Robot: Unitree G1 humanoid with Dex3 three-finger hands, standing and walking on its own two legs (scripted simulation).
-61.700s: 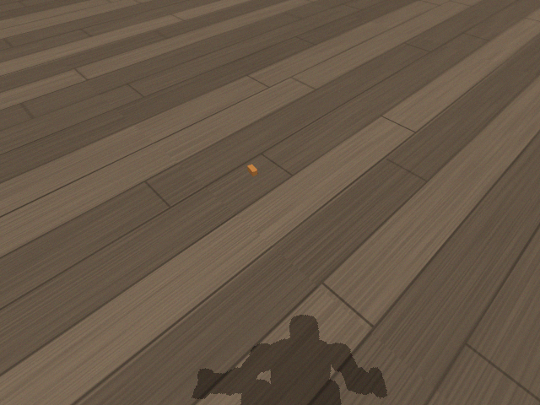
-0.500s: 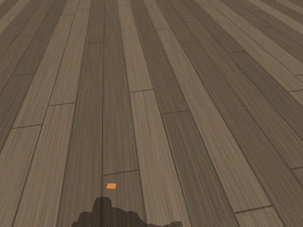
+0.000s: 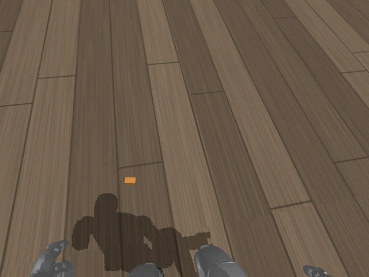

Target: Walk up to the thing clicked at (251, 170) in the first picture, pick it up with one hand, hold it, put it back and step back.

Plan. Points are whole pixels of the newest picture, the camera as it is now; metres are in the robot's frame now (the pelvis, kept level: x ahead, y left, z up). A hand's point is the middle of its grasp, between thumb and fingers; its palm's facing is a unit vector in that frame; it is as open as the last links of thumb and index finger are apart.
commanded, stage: step back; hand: left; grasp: from above
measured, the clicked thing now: (130, 181) +0.59 +0.25 -0.75
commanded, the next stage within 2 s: none
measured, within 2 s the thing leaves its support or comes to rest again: neither
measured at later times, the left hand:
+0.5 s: hand out of the picture +0.01 +0.25 -0.13, palm faces -0.03 -0.91 -0.42, open 7.4 cm
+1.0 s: hand out of the picture -0.18 +0.25 -0.16, palm faces -0.07 -0.91 -0.41, open 7.4 cm
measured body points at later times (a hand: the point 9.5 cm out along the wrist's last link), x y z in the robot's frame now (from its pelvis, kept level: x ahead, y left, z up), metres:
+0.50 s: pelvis -0.11 -0.01 +0.00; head -0.05 -0.03 +0.44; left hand +0.01 +0.30 -0.10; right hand -0.04 -0.33 -0.13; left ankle -0.16 +0.13 -0.68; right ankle -0.07 -0.13 -0.73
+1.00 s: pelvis -0.28 -0.02 -0.02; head -0.21 -0.03 +0.42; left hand -0.17 +0.30 -0.13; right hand -0.14 -0.34 -0.12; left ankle -0.17 +0.12 -0.73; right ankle -0.30 -0.14 -0.74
